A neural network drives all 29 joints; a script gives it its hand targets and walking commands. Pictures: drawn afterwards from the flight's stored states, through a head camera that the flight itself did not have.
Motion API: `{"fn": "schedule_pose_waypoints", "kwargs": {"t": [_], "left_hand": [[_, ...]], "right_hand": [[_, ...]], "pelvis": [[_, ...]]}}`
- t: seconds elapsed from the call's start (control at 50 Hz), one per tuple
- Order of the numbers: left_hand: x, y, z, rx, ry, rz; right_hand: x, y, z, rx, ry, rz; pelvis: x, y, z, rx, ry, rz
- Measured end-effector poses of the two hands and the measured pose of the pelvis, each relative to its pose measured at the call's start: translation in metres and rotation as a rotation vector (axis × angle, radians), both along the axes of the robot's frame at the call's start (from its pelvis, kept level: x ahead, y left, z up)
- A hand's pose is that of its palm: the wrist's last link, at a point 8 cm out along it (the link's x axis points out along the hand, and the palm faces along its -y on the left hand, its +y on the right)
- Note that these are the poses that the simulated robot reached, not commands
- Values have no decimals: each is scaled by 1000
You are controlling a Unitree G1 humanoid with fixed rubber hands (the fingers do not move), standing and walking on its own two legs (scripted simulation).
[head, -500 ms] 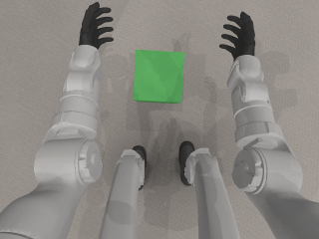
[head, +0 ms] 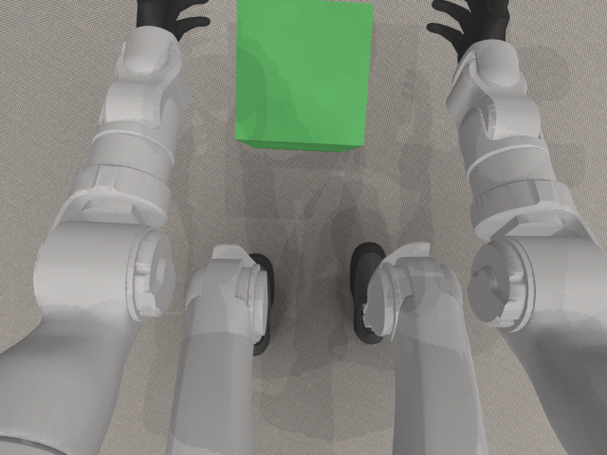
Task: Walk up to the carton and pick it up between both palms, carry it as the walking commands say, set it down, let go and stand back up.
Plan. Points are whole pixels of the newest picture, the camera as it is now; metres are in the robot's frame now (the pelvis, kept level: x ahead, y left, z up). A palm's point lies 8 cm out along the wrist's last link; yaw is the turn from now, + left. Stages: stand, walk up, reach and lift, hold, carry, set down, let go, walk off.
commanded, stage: reach and lift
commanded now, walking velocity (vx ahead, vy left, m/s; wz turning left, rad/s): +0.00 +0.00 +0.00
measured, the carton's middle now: (301, 91) +0.52 +0.02 -0.34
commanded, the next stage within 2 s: none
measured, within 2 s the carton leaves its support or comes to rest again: leaves its support in 1.98 s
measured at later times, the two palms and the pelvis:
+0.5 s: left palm (193, 65) +0.53 +0.17 -0.27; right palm (433, 74) +0.53 -0.16 -0.27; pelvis -0.01 +0.00 -0.08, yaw -1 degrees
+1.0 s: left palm (201, 60) +0.54 +0.15 -0.27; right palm (425, 70) +0.53 -0.15 -0.26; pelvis -0.01 +0.00 -0.08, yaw +0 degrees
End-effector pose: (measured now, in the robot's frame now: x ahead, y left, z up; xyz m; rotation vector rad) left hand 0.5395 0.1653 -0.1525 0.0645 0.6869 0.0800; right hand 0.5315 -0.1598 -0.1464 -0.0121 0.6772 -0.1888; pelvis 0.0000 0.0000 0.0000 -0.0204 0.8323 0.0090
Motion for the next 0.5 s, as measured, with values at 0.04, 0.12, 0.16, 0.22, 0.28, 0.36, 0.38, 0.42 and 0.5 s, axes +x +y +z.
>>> {"fn": "schedule_pose_waypoints", "kwargs": {"t": [0.04, 0.12, 0.16, 0.22, 0.28, 0.36, 0.38, 0.42, 0.5], "left_hand": [[0, 0, -12, 0, 4, 0], [-1, 1, -35, -2, 12, -1], [-2, 2, -47, -3, 17, -1], [-2, 2, -63, -6, 25, -2], [-3, 1, -78, -10, 33, -4], [-4, 1, -98, -14, 44, -8], [-4, 0, -102, -15, 46, -9], [-4, 0, -111, -16, 47, -9], [-4, 1, -120, -10, 49, -11]], "right_hand": [[0, 1, -12, 3, 5, 2], [0, 3, -36, 6, 17, 6], [-1, 3, -47, 5, 24, 8], [-2, 3, -63, 4, 35, 10], [-3, 3, -79, 2, 46, 14], [-4, 2, -98, 2, 59, 19], [-4, 2, -103, 2, 61, 19], [-5, 2, -111, 3, 63, 20], [-4, 1, -120, 7, 64, 19]], "pelvis": [[-1, -1, -8, -1, -9, 1], [-3, -1, -24, -3, -30, 2], [-4, -2, -31, -5, -41, 2], [-6, -2, -42, -7, -60, 1], [-7, -2, -51, -9, -80, 1], [-10, -2, -64, -12, -108, 1], [-11, -2, -67, -12, -115, 1], [-12, -1, -73, -13, -129, 0], [-13, 0, -81, -12, -176, -3]]}}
